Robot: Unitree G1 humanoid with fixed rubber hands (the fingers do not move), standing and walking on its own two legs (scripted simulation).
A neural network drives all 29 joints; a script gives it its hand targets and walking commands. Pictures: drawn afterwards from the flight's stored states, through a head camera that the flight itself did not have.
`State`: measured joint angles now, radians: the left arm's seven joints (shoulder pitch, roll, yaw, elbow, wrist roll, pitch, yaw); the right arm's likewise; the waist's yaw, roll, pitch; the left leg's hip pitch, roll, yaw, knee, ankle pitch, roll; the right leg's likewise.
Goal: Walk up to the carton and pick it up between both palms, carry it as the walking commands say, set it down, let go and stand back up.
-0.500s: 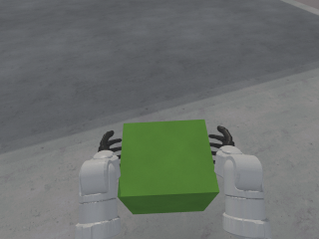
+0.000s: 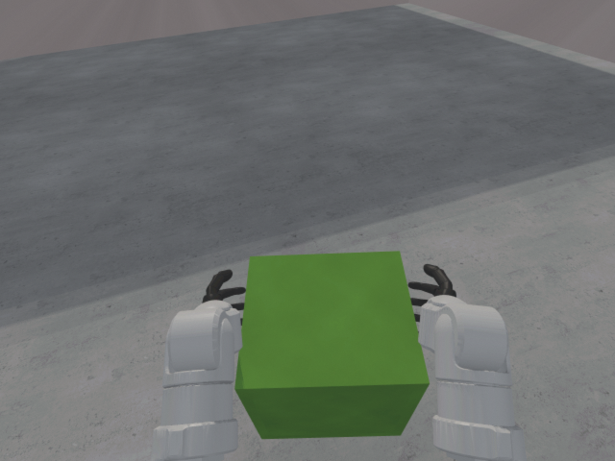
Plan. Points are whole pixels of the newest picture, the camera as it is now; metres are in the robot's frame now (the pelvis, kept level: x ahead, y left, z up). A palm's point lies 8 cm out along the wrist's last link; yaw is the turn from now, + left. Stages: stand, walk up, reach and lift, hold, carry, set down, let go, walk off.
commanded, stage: carry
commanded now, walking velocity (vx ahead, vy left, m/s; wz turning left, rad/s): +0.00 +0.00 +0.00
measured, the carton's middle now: (327, 349) +0.30 -0.02 +0.01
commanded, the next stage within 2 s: none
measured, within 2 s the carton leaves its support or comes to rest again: neither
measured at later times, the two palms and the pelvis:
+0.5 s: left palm (220, 293) +0.34 +0.12 +0.10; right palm (429, 281) +0.33 -0.16 +0.10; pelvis +0.05 -0.01 +0.00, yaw +0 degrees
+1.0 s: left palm (242, 193) +0.60 +0.11 +0.09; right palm (392, 185) +0.58 -0.17 +0.09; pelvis +0.29 -0.02 +0.01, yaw -1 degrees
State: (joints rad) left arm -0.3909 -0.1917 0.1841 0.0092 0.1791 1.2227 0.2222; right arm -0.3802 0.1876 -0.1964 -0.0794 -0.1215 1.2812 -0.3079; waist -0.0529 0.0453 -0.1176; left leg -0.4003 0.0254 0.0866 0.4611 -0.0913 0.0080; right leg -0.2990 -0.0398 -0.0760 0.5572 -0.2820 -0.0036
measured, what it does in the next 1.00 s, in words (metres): walks ahead: left foot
